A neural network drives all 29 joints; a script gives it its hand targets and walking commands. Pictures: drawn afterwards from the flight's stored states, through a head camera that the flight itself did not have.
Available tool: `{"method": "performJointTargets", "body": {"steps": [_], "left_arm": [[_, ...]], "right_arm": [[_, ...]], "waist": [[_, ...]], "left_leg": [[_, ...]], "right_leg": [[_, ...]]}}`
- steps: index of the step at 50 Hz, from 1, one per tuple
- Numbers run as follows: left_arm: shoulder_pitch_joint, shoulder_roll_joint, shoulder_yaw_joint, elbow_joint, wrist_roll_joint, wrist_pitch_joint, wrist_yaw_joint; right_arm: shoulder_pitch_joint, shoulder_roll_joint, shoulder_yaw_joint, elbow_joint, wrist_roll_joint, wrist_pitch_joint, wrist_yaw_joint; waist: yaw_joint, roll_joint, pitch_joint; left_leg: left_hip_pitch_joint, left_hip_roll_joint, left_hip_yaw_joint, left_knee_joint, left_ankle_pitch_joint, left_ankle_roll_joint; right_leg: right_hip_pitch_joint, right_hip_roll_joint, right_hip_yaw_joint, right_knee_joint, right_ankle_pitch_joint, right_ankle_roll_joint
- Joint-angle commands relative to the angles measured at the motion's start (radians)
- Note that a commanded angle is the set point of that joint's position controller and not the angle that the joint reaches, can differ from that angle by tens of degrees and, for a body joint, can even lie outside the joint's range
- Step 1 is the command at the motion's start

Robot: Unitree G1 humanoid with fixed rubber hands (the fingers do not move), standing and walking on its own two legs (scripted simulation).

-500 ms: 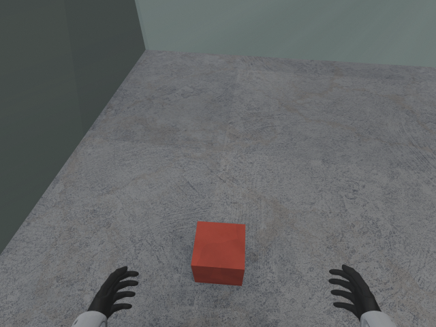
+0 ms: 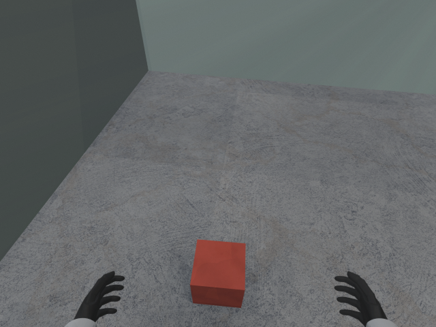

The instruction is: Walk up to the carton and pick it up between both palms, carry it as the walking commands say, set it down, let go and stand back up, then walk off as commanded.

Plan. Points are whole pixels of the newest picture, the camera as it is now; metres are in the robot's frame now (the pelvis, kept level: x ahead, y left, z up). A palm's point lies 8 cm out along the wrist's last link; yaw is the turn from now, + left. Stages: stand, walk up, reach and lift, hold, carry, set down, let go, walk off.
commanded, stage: stand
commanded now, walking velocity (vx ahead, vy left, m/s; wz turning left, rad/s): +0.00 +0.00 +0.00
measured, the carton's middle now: (219, 273) +0.51 +0.05 -0.66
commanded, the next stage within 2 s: walk off in 1.64 s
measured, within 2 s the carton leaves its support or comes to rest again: neither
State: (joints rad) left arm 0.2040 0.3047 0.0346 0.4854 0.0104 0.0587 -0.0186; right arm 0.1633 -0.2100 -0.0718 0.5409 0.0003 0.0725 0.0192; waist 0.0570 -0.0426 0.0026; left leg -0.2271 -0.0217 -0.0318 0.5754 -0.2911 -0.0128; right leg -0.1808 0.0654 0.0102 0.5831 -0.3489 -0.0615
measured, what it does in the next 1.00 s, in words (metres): stands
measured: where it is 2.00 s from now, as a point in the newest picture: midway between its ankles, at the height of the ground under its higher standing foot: outside the picture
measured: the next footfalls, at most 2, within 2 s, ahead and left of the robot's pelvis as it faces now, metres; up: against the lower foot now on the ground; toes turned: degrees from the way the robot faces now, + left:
none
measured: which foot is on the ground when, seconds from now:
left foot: down 0.00-1.00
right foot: down 0.00-1.00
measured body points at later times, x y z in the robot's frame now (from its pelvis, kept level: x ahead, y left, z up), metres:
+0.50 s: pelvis +0.02 +0.01 +0.00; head +0.01 +0.02 +0.45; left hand +0.17 +0.29 -0.09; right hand +0.23 -0.23 -0.06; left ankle +0.01 +0.12 -0.73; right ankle -0.02 -0.08 -0.73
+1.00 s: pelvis +0.00 +0.01 +0.00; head -0.02 +0.02 +0.45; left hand +0.15 +0.30 -0.08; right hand +0.21 -0.24 -0.05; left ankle +0.01 +0.12 -0.73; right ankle -0.02 -0.08 -0.73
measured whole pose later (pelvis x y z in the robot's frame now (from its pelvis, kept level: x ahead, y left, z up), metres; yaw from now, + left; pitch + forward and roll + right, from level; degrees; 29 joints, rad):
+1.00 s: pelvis +0.00 +0.01 +0.00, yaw +0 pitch -2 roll +0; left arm 0.20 0.33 0.03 0.67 0.01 -0.04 0.00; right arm 0.16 -0.24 -0.07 0.59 0.00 0.00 0.00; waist 0.06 -0.03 -0.03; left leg -0.25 -0.03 -0.03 0.59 -0.30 0.01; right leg -0.19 0.06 0.01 0.58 -0.35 -0.05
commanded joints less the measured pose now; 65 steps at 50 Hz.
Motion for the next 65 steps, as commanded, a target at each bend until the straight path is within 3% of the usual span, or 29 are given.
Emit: {"method": "performJointTargets", "body": {"steps": [1, 4, 6, 11, 15, 16, 23, 25, 29, 36, 43, 51, 54, 55, 57, 65], "left_arm": [[-0.061, 0.168, 0.063, -0.026, 0.044, -0.07, 0.013], [-0.019, 0.163, 0.054, 0.02, 0.034, -0.081, 0.016], [-0.016, 0.177, 0.055, 0.039, 0.031, -0.086, 0.019], [0.0, 0.175, 0.051, 0.078, 0.033, -0.089, 0.029], [-0.009, 0.182, 0.052, 0.099, 0.029, -0.093, 0.03], [-0.009, 0.188, 0.05, 0.103, 0.033, -0.093, 0.031], [0.001, 0.193, 0.049, 0.131, 0.034, -0.105, 0.034], [-0.002, 0.21, 0.053, 0.138, 0.038, -0.108, 0.037], [-0.042, 0.205, 0.051, 0.129, 0.04, -0.112, 0.035], [-0.017, 0.214, 0.057, 0.134, 0.038, -0.12, 0.036], [-0.02, 0.212, 0.055, 0.141, 0.038, -0.125, 0.035], [-0.025, 0.215, 0.057, 0.143, 0.029, -0.124, 0.036], [-0.008, 0.218, 0.058, 0.151, 0.03, -0.128, 0.038], [-0.022, 0.219, 0.057, 0.153, 0.029, -0.129, 0.037], [-0.002, 0.228, 0.06, 0.163, 0.03, -0.131, 0.038], [-0.02, 0.228, 0.059, 0.167, 0.028, -0.128, 0.037]], "right_arm": [[-0.027, -0.242, -0.034, -0.013, -0.054, -0.079, -0.011], [-0.061, -0.259, -0.036, -0.007, -0.048, -0.088, -0.017], [-0.058, -0.247, -0.032, -0.006, -0.04, -0.085, -0.02], [-0.047, -0.242, -0.038, -0.012, -0.038, -0.079, -0.027], [-0.051, -0.241, -0.041, -0.004, -0.042, -0.077, -0.034], [-0.052, -0.242, -0.04, -0.008, -0.04, -0.075, -0.036], [-0.049, -0.237, -0.038, -0.003, -0.035, -0.085, -0.035], [-0.038, -0.227, -0.039, -0.009, -0.033, -0.085, -0.035], [-0.05, -0.251, -0.041, -0.005, -0.04, -0.089, -0.033], [-0.05, -0.249, -0.039, 0.012, -0.036, -0.101, -0.028], [-0.043, -0.259, -0.041, 0.021, -0.034, -0.111, -0.029], [-0.047, -0.268, -0.04, 0.019, -0.033, -0.115, -0.03], [-0.05, -0.262, -0.041, 0.02, -0.029, -0.113, -0.029], [-0.051, -0.263, -0.039, 0.023, -0.033, -0.113, -0.03], [-0.048, -0.269, -0.042, 0.025, -0.032, -0.111, -0.029], [-0.064, -0.262, -0.039, 0.02, -0.027, -0.115, -0.03]], "waist": [[-0.079, 0.08, 0.002], [-0.053, 0.106, -0.092], [-0.061, 0.069, -0.136], [-0.059, 0.069, -0.15], [-0.054, 0.102, -0.139], [-0.059, 0.08, -0.137], [-0.049, 0.097, -0.124], [-0.059, 0.064, -0.117], [-0.063, 0.041, -0.064], [-0.052, 0.084, -0.033], [-0.058, 0.062, -0.012], [-0.053, 0.102, -0.024], [-0.045, 0.073, -0.041], [-0.056, 0.08, -0.055], [-0.045, 0.077, -0.042], [-0.047, 0.084, -0.024]], "left_leg": [[0.01, 0.061, -0.072, -0.072, 0.052, 0.042], [0.02, 0.081, -0.085, -0.061, 0.261, 0.057], [0.054, 0.082, -0.071, -0.027, 0.397, 0.058], [0.071, 0.073, -0.061, -0.005, 0.435, 0.063], [0.06, 0.069, -0.059, -0.008, 0.409, 0.066], [0.061, 0.071, -0.068, -0.015, 0.375, 0.065], [0.056, 0.07, -0.076, -0.021, 0.336, 0.061], [0.047, 0.069, -0.081, -0.023, 0.307, 0.064], [0.028, 0.071, -0.083, -0.046, 0.208, 0.061], [0.01, 0.075, -0.102, -0.074, 0.152, 0.062], [-0.004, 0.077, -0.117, -0.076, 0.149, 0.07], [0.004, 0.079, -0.119, -0.078, 0.195, 0.075], [0.007, 0.078, -0.115, -0.065, 0.226, 0.075], [0.03, 0.077, -0.113, -0.066, 0.207, 0.073], [0.01, 0.076, -0.115, -0.069, 0.215, 0.078], [0.014, 0.083, -0.116, -0.068, 0.215, 0.079]], "right_leg": [[-0.179, -0.133, 0.187, -0.213, -0.074, 0.038], [-0.047, -0.119, 0.13, -0.139, 0.248, 0.052], [-0.017, -0.125, 0.114, -0.115, 0.404, 0.056], [0.019, -0.134, 0.108, -0.118, 0.504, 0.058], [0.015, -0.141, 0.124, -0.119, 0.484, 0.052], [0.005, -0.138, 0.126, -0.133, 0.461, 0.056], [0.001, -0.151, 0.147, -0.147, 0.426, 0.054], [-0.006, -0.155, 0.144, -0.148, 0.425, 0.049], [-0.064, -0.153, 0.165, -0.181, 0.269, 0.038], [-0.093, -0.157, 0.18, -0.199, 0.136, 0.025], [-0.089, -0.155, 0.188, -0.197, 0.149, 0.021], [-0.066, -0.144, 0.174, -0.173, 0.217, 0.021], [-0.044, -0.151, 0.174, -0.171, 0.258, 0.022], [-0.064, -0.151, 0.177, -0.179, 0.241, 0.019], [-0.041, -0.149, 0.172, -0.175, 0.26, 0.019], [-0.069, -0.154, 0.173, -0.177, 0.235, 0.017]]}}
